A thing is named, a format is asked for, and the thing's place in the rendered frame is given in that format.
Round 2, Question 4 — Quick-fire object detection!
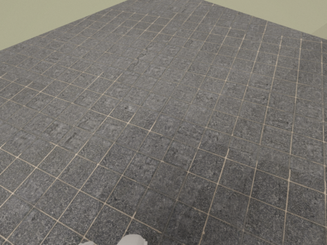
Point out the robot left thigh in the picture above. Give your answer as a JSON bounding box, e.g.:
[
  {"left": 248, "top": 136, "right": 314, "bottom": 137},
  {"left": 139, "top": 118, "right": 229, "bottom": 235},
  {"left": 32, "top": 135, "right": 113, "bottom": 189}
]
[{"left": 117, "top": 234, "right": 148, "bottom": 245}]

